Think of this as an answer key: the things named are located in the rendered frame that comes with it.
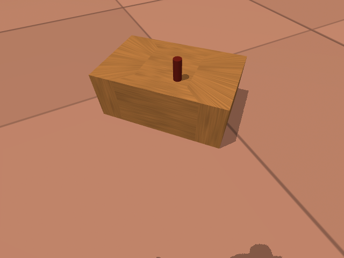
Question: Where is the can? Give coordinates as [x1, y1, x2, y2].
[173, 56, 182, 82]

